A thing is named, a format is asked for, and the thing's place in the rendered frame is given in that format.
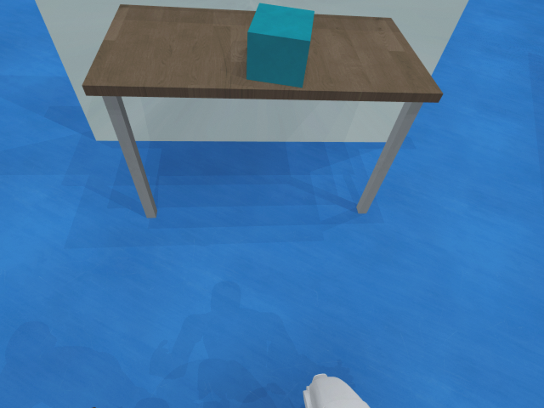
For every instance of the right robot thigh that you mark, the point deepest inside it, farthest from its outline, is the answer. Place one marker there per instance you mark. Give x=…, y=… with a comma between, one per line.
x=331, y=392

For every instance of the carton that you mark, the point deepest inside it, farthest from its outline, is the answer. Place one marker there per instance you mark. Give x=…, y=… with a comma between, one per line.
x=278, y=42

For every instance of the table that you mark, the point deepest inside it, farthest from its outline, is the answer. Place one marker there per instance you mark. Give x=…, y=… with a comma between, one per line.
x=155, y=51

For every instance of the robot right shin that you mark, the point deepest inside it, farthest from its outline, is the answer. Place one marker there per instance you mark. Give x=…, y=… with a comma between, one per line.
x=319, y=376

